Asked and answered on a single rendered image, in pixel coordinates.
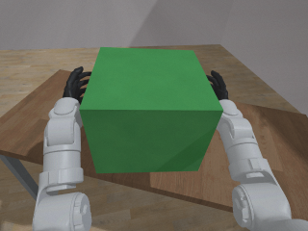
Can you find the carton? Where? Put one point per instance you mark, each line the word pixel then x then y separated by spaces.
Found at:
pixel 148 110

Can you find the robot right forearm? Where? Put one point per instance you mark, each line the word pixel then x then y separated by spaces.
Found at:
pixel 246 163

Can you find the left robot hand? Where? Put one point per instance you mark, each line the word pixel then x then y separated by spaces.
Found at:
pixel 73 84

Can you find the right robot hand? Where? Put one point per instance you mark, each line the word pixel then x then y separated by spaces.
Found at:
pixel 218 85

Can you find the right robot upper arm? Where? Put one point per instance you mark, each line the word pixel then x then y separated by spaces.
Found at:
pixel 263 207

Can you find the table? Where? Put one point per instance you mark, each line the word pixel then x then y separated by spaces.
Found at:
pixel 282 138

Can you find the robot left forearm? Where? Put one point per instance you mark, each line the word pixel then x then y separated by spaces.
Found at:
pixel 61 150

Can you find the left robot upper arm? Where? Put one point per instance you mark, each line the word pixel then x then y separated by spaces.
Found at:
pixel 63 212

